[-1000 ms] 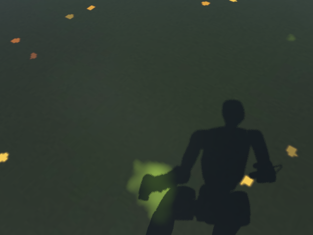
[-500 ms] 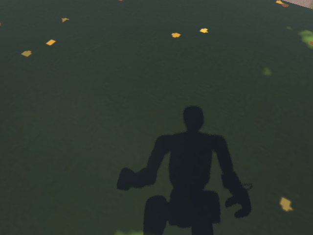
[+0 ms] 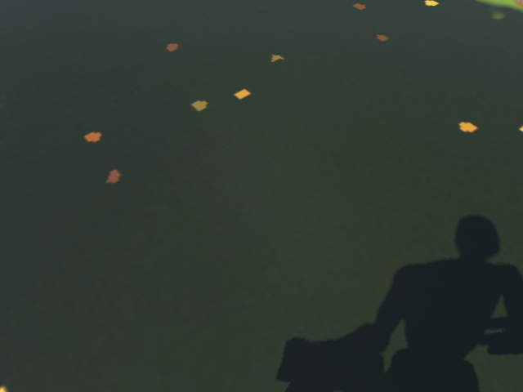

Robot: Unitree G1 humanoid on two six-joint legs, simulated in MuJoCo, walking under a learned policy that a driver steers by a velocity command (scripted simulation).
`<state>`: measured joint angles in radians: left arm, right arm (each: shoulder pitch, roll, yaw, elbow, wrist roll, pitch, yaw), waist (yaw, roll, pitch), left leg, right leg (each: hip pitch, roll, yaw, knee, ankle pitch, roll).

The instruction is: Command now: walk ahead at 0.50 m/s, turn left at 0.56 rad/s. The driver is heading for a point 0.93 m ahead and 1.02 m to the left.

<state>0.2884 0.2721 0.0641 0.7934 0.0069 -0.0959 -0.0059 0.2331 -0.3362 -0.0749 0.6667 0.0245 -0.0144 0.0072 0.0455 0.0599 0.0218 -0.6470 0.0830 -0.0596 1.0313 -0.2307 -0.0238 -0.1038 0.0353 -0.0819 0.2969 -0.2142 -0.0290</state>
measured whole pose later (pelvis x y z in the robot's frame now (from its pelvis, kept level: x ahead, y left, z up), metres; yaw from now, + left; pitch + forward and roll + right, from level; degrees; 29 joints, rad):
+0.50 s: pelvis +0.28 +0.08 +0.00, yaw +18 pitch +1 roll +0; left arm 0.11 0.32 0.05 0.71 0.02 -0.09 0.00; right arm 0.32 -0.29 -0.06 0.65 0.01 -0.04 0.01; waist -0.04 -0.02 0.05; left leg -0.21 -0.11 -0.08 0.37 -0.17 0.10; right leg -0.65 -0.10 0.09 0.94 -0.19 0.06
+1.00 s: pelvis +0.55 +0.12 +0.00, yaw +36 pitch +1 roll -2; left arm 0.30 0.28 0.06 0.81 0.01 -0.09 -0.01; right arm 0.23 -0.33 -0.08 0.63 0.03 0.00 0.00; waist 0.05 0.05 0.04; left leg -0.66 0.08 -0.07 1.04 -0.22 -0.01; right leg -0.11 0.03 -0.11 0.31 -0.21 -0.03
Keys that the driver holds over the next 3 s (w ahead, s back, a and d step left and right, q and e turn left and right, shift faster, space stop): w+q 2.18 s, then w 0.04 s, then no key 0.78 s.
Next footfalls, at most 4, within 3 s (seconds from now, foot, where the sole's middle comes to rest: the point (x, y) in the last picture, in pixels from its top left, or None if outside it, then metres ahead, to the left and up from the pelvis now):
0.24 left None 0.30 0.15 -0.78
0.72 right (279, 340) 0.62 0.03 -0.78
1.24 left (144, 308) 0.70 0.42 -0.78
1.74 right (131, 212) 1.04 0.53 -0.78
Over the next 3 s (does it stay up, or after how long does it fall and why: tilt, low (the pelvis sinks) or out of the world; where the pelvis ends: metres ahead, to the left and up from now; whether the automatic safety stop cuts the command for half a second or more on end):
stays up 0.98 0.90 -0.01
